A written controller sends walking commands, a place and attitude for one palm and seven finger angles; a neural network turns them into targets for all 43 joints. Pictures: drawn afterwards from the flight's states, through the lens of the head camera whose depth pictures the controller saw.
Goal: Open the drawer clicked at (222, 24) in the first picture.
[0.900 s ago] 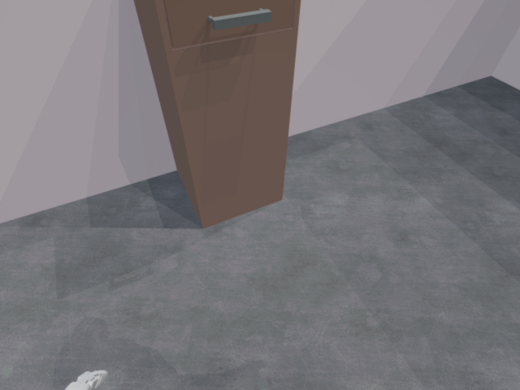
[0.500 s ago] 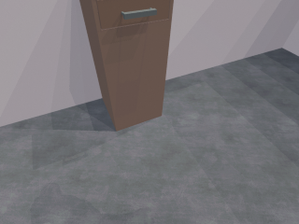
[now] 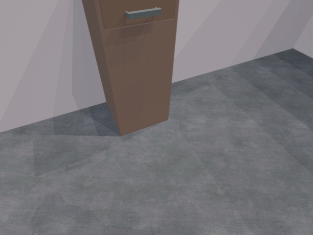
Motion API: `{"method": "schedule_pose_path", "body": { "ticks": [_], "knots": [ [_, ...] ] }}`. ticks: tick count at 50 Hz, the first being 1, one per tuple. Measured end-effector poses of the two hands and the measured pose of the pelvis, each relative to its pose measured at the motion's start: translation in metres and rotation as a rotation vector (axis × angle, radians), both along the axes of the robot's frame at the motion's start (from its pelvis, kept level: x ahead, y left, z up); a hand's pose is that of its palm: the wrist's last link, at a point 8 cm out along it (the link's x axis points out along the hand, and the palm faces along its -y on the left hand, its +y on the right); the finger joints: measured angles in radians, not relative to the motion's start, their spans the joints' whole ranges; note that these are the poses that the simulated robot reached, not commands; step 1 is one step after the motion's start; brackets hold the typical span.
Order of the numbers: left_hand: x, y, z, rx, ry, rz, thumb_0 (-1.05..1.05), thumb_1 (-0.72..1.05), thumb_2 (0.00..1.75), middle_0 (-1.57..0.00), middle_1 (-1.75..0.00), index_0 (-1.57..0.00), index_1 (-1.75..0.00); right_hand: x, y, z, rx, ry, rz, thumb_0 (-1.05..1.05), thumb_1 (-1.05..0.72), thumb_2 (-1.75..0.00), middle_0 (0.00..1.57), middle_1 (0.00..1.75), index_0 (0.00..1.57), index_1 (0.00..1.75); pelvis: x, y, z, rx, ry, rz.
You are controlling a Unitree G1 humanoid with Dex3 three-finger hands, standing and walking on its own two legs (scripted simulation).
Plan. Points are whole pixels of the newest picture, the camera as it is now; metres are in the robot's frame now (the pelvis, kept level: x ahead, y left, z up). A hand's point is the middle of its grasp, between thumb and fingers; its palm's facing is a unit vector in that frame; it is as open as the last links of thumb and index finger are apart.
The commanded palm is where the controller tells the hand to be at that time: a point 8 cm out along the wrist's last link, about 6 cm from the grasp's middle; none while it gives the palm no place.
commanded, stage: look at it before walking up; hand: left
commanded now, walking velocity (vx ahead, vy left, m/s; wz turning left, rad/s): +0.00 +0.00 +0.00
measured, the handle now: (143, 12) +1.05 +0.12 +0.15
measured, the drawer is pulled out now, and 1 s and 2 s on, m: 0.00 0.00 0.00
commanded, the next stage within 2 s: walk to a spot facing it in 0.54 s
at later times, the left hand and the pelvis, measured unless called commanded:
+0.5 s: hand out of the picture +0.08 +0.25 -0.15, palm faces -0.03 -0.94 -0.34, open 7.4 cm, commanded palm none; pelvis +0.01 +0.00 +0.00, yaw +0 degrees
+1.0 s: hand out of the picture +0.07 +0.20 -0.18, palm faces -0.14 -0.95 -0.27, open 7.4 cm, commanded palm none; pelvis -0.01 -0.01 -0.02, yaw -9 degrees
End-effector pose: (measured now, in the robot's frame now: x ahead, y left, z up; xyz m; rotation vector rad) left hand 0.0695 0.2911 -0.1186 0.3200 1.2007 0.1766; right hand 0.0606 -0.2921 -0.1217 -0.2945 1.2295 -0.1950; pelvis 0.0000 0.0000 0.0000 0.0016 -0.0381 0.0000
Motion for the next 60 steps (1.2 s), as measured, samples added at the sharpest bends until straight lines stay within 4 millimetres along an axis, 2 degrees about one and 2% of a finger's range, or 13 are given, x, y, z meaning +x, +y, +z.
{"method": "schedule_pose_path", "body": {
  "ticks": [38, 43, 48, 54, 60],
  "knots": [
    [0.01, -0.001, 0.001, 0.009, 0.015, 0.002, 0.0, 0.9, 0.9, -0.21, -0.3, -0.2, -0.3, 0.027, 0.0, 0.003, -0.007, -0.042, -0.001, 0.01, -0.91, -0.9, 0.2, 0.3, 0.2, 0.3, 0.01, -0.001, 0.001, 0.001, 0.007, -0.026],
    [0.006, -0.015, -0.01, -0.016, 0.057, -0.025, 0.0, 0.91, 0.9, -0.2, -0.3, -0.2, -0.3, 0.013, 0.01, -0.006, 0.02, -0.055, -0.056, 0.01, -0.91, -0.9, 0.2, 0.3, 0.2, 0.3, 0.005, -0.002, -0.005, 0.008, 0.012, -0.074],
    [0.002, -0.038, -0.023, -0.051, 0.088, -0.066, 0.0, 0.91, 0.9, -0.2, -0.3, -0.2, -0.3, -0.015, 0.018, -0.023, 0.068, -0.034, -0.123, 0.01, -0.91, -0.9, 0.2, 0.3, 0.2, 0.3, -0.004, -0.008, -0.014, 0.03, 0.012, -0.128],
    [-0.002, -0.07, -0.029, -0.052, 0.09, -0.111, 0.0, 0.91, 0.9, -0.2, -0.3, -0.2, -0.3, -0.048, 0.008, -0.051, 0.123, -0.01, -0.212, 0.01, -0.91, -0.9, 0.2, 0.3, 0.2, 0.3, -0.011, -0.026, -0.028, 0.026, 0.001, -0.194],
    [-0.01, -0.089, -0.015, -0.064, 0.103, -0.125, 0.0, 0.9, 0.9, -0.21, -0.3, -0.2, -0.3, -0.066, 0.0, -0.036, 0.128, 0.009, -0.264, 0.01, -0.91, -0.9, 0.2, 0.3, 0.2, 0.3, -0.019, -0.032, -0.012, 0.036, 0.021, -0.241]
  ]
}}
